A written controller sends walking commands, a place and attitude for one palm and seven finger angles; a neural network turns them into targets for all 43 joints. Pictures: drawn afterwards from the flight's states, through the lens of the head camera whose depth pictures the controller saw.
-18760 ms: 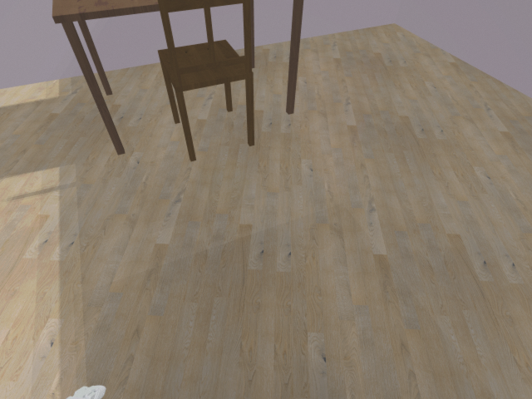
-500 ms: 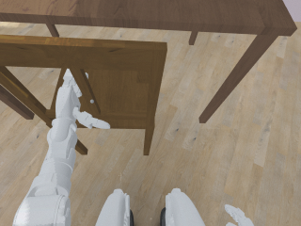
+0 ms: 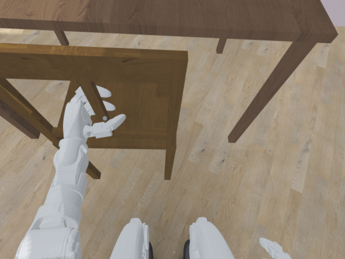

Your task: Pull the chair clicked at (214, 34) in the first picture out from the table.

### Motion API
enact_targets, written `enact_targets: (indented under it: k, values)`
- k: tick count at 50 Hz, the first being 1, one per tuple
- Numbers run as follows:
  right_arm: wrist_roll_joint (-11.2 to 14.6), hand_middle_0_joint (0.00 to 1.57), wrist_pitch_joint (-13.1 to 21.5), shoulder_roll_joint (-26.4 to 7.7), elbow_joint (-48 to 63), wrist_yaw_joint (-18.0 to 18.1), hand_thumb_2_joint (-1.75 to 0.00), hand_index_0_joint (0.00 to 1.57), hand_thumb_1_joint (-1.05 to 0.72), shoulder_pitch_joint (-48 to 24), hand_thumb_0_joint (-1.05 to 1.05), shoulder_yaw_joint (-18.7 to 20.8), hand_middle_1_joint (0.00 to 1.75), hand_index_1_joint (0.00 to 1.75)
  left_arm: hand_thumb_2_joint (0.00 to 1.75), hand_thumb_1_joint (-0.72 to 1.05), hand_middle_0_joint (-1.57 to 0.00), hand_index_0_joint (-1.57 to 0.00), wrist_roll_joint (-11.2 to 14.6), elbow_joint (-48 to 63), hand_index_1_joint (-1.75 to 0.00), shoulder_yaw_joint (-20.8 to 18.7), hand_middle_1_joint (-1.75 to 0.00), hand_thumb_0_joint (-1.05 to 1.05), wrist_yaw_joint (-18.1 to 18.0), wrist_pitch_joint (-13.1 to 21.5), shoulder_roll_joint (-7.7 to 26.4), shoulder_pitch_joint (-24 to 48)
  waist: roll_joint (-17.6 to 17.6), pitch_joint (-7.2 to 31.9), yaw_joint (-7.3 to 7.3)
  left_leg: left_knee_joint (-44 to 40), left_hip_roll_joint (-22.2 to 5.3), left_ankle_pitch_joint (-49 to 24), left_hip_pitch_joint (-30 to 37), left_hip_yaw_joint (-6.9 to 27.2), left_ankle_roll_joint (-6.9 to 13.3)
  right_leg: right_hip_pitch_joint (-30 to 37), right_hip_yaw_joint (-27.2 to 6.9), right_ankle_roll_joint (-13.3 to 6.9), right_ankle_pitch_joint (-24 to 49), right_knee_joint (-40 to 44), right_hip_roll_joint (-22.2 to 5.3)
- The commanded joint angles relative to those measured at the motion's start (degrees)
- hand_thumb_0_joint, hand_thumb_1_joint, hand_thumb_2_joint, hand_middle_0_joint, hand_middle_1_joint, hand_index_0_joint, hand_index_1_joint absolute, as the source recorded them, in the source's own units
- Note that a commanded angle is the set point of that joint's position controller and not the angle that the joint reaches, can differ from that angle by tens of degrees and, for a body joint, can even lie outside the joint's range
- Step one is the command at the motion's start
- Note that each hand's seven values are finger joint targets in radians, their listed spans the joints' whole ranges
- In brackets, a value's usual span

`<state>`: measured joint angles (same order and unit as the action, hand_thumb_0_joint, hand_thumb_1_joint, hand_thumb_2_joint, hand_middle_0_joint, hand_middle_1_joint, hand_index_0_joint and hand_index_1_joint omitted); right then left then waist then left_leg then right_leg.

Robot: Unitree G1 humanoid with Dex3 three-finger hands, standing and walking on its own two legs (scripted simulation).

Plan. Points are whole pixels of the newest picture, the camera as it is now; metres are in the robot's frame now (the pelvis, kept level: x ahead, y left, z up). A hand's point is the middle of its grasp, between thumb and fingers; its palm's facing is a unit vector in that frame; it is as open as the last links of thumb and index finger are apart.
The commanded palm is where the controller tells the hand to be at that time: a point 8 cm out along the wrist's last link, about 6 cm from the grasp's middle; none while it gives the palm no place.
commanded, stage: hook a spindle and tug to test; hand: left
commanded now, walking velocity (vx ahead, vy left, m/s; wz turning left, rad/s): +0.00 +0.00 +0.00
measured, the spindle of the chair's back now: (99, 109) +0.46 +0.17 +0.01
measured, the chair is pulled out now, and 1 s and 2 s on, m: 0.00 0.04 0.17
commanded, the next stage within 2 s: step backward, pulling the chair out in 0.78 s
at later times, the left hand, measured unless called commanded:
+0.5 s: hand (105, 120) +0.42 +0.15 +0.02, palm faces -0.01 -1.00 -0.02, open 5.4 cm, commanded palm +0.38 +0.20 +0.02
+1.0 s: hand (103, 130) +0.39 +0.15 +0.03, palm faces +0.01 -0.99 -0.12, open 5.5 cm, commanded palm +0.36 +0.20 +0.03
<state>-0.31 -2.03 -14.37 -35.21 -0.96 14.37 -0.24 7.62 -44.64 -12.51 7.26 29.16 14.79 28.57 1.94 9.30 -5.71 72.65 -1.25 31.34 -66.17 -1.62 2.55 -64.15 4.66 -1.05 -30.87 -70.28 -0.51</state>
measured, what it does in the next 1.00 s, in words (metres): stands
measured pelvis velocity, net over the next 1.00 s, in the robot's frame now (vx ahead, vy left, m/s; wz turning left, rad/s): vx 0.03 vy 0.01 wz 0.01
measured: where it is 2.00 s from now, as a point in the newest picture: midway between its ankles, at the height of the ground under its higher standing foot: outside the picture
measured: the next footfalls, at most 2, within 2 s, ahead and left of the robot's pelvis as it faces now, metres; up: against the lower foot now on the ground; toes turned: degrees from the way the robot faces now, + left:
none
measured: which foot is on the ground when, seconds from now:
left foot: down 0.00-1.00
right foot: down 0.00-1.00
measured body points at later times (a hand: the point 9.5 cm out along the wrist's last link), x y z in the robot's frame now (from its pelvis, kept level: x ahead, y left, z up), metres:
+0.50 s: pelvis +0.01 +0.00 +0.01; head +0.14 +0.01 +0.44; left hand +0.42 +0.20 +0.03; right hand +0.10 -0.25 -0.11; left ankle +0.02 +0.09 -0.62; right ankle +0.02 -0.11 -0.62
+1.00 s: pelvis +0.03 +0.01 +0.04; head +0.15 +0.01 +0.48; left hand +0.38 +0.20 +0.04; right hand +0.16 -0.24 -0.08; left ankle +0.02 +0.09 -0.62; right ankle +0.02 -0.11 -0.62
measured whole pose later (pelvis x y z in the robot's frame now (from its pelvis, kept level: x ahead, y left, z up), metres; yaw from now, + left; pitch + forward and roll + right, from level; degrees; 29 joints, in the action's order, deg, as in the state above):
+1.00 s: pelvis +0.03 +0.01 +0.04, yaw +1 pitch +18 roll -1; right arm 2.1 -6.3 -12.0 -30.6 3.0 11.8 -0.4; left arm 4.9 -25.1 -4.0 -1.2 14.7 12.0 11.7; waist 1.7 3.9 -3.8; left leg 60.4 0.2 29.8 -49.2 -2.4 3.0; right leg -47.7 3.4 0.3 -29.6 -59.0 -1.1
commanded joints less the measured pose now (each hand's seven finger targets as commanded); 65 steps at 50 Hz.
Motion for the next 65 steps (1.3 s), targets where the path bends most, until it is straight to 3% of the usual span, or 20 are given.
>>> enact_targets:
  k: [1, 4, 7, 13, 31, 38, 43, 44, 45, 46, 47, 48, 49, 51, 52, 53, 56, 57, 61, 65]
  values:
    - [0.25, 0.20, 1.35, -9.03, 4.96, 0.47, -0.90, 0.20, -0.90, 4.67, 0.00, 3.46, 0.30, 0.30, 0.83, 0.73, -0.50, -0.50, 0.28, 11.29, -1.45, -2.40, -1.45, 0.00, -0.15, 4.13, 9.74, 17.39, 1.00, 26.46, -0.58, -8.26, 0.86, -20.01, 18.90, 3.93, -1.48, 13.46, -3.53, -0.47, 18.25, 8.58, 1.54]
    - [0.32, 0.20, 1.38, -8.88, 5.18, 0.51, -0.90, 0.20, -0.90, 4.53, 0.00, 3.41, 0.30, 0.30, 0.90, 0.90, -0.50, -0.50, 0.59, 11.75, -1.45, -1.69, -1.45, 0.00, 0.32, 4.31, 9.09, 18.22, 2.14, 26.60, -0.76, -8.32, 0.83, -20.52, 19.49, 3.96, -1.59, 13.16, -3.52, -0.49, 18.50, 8.48, 1.50]
    - [0.31, 0.20, 1.47, -9.10, 5.21, 0.45, -0.90, 0.20, -0.90, 4.70, 0.00, 3.34, 0.30, 0.30, 0.90, 0.90, -0.50, -0.50, 0.82, 11.07, -1.45, -1.92, -1.45, 0.00, 0.30, 4.01, 9.23, 17.64, 1.30, 26.26, -0.82, -8.40, 0.71, -20.54, 19.64, 4.30, -1.58, 12.62, -3.20, -0.58, 18.10, 8.33, 1.63]
    - [0.33, 0.20, 1.27, -9.01, 6.25, 0.00, -0.90, 0.20, -0.90, 4.41, 0.00, 3.46, 0.30, 0.30, 0.90, 0.90, -0.50, -0.50, 0.61, 14.26, -1.45, -2.77, -1.45, 0.00, 0.05, 3.92, 10.08, 11.64, 2.15, 27.59, 0.92, -8.93, 0.55, -23.60, 20.86, 4.14, -1.82, 14.20, -3.18, -0.70, 20.48, 7.96, 1.60]
    - [0.64, 0.20, 1.99, -7.65, 8.95, -0.96, -0.90, 0.20, -0.90, 3.57, 0.00, 4.11, 0.30, 0.30, 0.90, 0.90, -0.50, -0.50, 2.73, 28.06, -1.45, -0.34, -1.45, 0.00, 0.15, 3.09, 5.53, -10.12, 1.63, 27.77, 3.38, -10.29, -0.05, -34.65, 24.02, 3.35, -2.06, 20.47, -3.05, -0.49, 30.13, 8.16, 1.61]
    - [0.42, 0.20, 2.63, -7.43, 9.01, -1.17, -0.90, 0.20, -0.90, 3.33, 0.00, 4.58, 0.30, 0.30, 0.90, 0.90, -0.50, -0.50, 2.59, 33.48, -1.45, 2.49, -1.45, 0.00, -0.26, 3.43, 3.19, -14.17, 2.16, 27.27, 2.78, -9.32, -0.65, -39.47, 26.51, 3.91, -2.24, 18.55, -2.71, -0.36, 31.93, 7.49, 1.46]
    - [0.24, 0.20, 2.78, -7.63, 8.20, -0.76, -0.90, 0.20, -0.90, 2.77, 0.00, 4.52, 0.30, 0.30, 0.90, 0.90, -0.50, -0.50, 1.93, 32.30, -1.45, 2.61, -1.45, 0.00, -0.52, 3.33, 3.56, -11.04, 1.69, 25.38, 1.87, -8.51, -0.33, -35.78, 24.95, 4.12, -2.12, 16.43, -2.74, -0.35, 29.59, 7.15, 1.44]
    - [0.20, 0.20, 2.83, -7.58, 7.70, -0.57, -0.90, 0.20, -0.90, 2.71, 0.00, 4.46, 0.30, 0.30, 0.90, 0.90, -0.50, -0.50, 1.52, 30.81, -1.45, 5.04, -1.45, 0.00, -0.34, 3.24, 1.39, -7.76, 0.75, 24.28, 0.34, -7.87, -0.41, -34.98, 24.47, 4.38, -2.06, 14.50, -2.46, -0.19, 28.79, 6.85, 1.34]
    - [2.79, 0.20, -1.24, -6.38, 12.43, 2.01, -0.90, 0.20, -0.90, 4.70, 0.00, 3.64, 0.30, 0.30, 0.90, 0.90, -0.50, -0.50, -4.20, 44.06, -1.45, 0.11, -1.45, 0.00, -6.48, -3.35, 16.96, 5.18, 5.23, 40.89, 3.09, -20.41, -0.40, -31.84, 43.22, 2.49, -1.39, 40.80, -8.00, -1.03, 34.56, 17.84, -2.93]
    - [2.97, 0.20, -1.92, -6.25, 13.76, 3.99, -0.90, 0.20, -0.90, 5.30, 0.00, 4.11, 0.30, 0.30, 0.90, 0.90, -0.50, -0.50, -4.43, 44.04, -1.45, 1.41, -1.45, 0.00, -9.50, -7.22, 14.16, 2.48, 8.32, 36.98, 2.31, -22.46, 0.58, -33.66, 46.17, 2.21, -1.27, 41.90, -7.53, -1.00, 41.26, 20.89, -3.17]
    - [3.10, 0.20, -2.67, -6.22, 13.49, 5.20, -0.90, 0.20, -0.90, 4.44, 0.00, 3.28, 0.30, 0.30, 0.90, 0.90, -0.50, -0.50, -4.57, 39.58, -1.45, 1.89, -1.45, 0.00, -11.14, -10.80, 12.18, -2.39, 7.72, 34.34, 2.28, -23.68, -0.15, -37.44, 45.95, 3.39, -1.35, 39.12, -6.90, -0.78, 43.14, 21.21, -3.13]
    - [3.31, 0.20, -3.54, -5.56, 12.67, 5.99, -0.90, 0.20, -0.90, 3.07, 0.00, 2.50, 0.30, 0.30, 0.90, 0.90, -0.50, -0.50, -5.04, 32.91, -1.45, 6.64, -1.45, 0.00, -11.35, -13.83, 5.82, -8.18, 7.37, 27.37, 1.98, -27.26, -1.87, -38.43, 47.04, 5.88, -1.95, 34.49, -4.65, -0.45, 36.78, 21.37, -2.79]
    - [3.36, 0.20, -4.41, -5.67, 11.26, 6.81, -0.90, 0.20, -0.90, 2.91, 0.00, 2.15, 0.30, 0.30, 0.90, 0.90, -0.50, -0.50, -5.07, 27.70, -1.45, 8.57, -1.45, 0.00, -11.79, -15.89, 3.78, -9.04, 5.42, 21.53, 1.75, -28.01, -2.95, -40.59, 45.52, 6.17, -0.86, 33.84, -4.78, 0.16, 36.57, 23.04, -2.74]
    - [3.28, 0.20, -5.68, -6.24, 9.04, 7.56, -0.90, 0.20, -0.90, 3.70, 0.00, 1.80, 0.30, 0.30, 0.90, 0.90, -0.50, -0.50, -5.65, 19.70, -1.45, 10.34, -1.45, 0.00, -12.40, -18.28, 2.47, -6.59, -2.00, 16.04, 1.29, -29.71, -4.14, -41.39, 42.12, 5.41, -0.34, 38.95, -5.67, 1.30, 43.40, 26.94, -3.74]
    - [3.04, 0.20, -5.68, -6.88, 8.69, 7.82, -0.90, 0.20, -0.90, 2.02, 0.00, 1.83, 0.30, 0.30, 0.90, 0.90, -0.50, -0.50, -5.78, 18.24, -1.45, 10.18, -1.45, 0.00, -11.98, -18.47, 3.57, -3.54, -0.56, 13.85, 1.61, -34.72, -5.00, -35.89, 41.62, 6.90, -0.94, 38.82, -5.72, 1.07, 36.33, 29.07, -4.26]
    - [3.41, 0.20, -5.78, -6.87, 8.20, 8.16, -0.90, 0.20, -0.90, 2.19, 0.00, 1.85, 0.30, 0.30, 0.90, 0.90, -0.50, -0.50, -5.57, 16.01, -1.45, 10.16, -1.45, 0.00, -12.29, -18.09, 3.59, -0.35, -0.03, 12.42, 1.74, -35.01, -5.83, -38.49, 43.27, 7.01, -0.45, 40.23, -5.87, 1.25, 37.87, 29.79, -4.15]
    - [2.82, 0.20, -5.98, -6.65, 6.73, 8.53, -0.90, 0.20, -0.90, 3.65, 0.00, 2.08, 0.30, 0.30, 0.90, 0.90, -0.50, -0.50, -5.64, 11.09, -1.45, 10.70, -1.45, 0.00, -12.26, -16.58, 2.76, 1.92, 2.33, 15.36, 1.60, -34.94, -6.77, -52.75, 50.52, 5.36, -0.83, 45.25, -6.59, 1.50, 51.06, 32.08, -5.43]
    - [2.67, 0.20, -5.98, -6.93, 6.57, 8.60, -0.90, 0.20, -0.90, 3.40, 0.00, 2.38, 0.30, 0.30, 0.90, 0.90, -0.50, -0.50, -5.77, 10.33, -1.45, 9.44, -1.45, 0.00, -12.25, -16.20, 4.33, 2.02, 3.88, 15.40, 1.90, -35.47, -7.14, -55.53, 52.73, 5.50, -0.91, 45.56, -6.67, 1.37, 50.59, 32.88, -5.30]
    - [2.15, 0.20, -6.07, -6.35, 6.36, 7.64, -0.90, 0.20, -0.90, 1.62, 0.00, 2.43, 0.30, 0.30, 0.90, 0.90, -0.50, -0.50, -5.56, 6.94, -1.45, 11.25, -1.45, 0.00, -11.53, -15.22, 1.68, 0.75, 10.09, 12.55, 2.65, -39.21, -9.87, -60.62, 60.22, 7.83, -0.21, 43.95, -5.82, 0.57, 32.58, 35.60, -3.36]
    - [1.52, 0.20, -6.03, -6.22, 6.63, 6.97, -0.90, 0.20, -0.90, 0.55, 0.00, 2.46, 0.30, 0.30, 0.90, 0.90, -0.50, -0.50, -5.52, 7.63, -1.45, 10.50, -1.45, 0.00, -11.32, -14.75, 2.22, -1.90, 9.99, 11.53, 3.20, -40.48, -11.21, -64.54, 63.29, 7.47, -0.26, 45.29, -6.03, 0.30, 32.74, 37.92, -3.07]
